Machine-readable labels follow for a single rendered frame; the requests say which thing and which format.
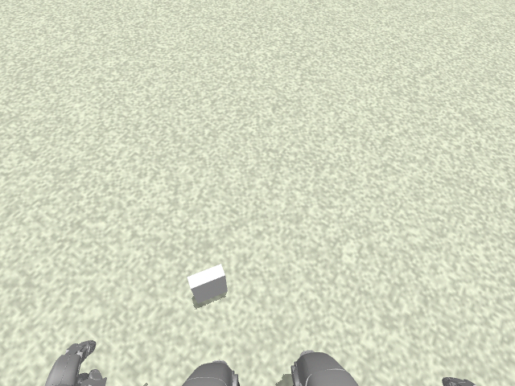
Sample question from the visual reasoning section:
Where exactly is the left robot hand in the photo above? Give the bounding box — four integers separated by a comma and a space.
45, 340, 107, 386

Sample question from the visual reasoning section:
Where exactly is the carton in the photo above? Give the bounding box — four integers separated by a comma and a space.
187, 264, 228, 303

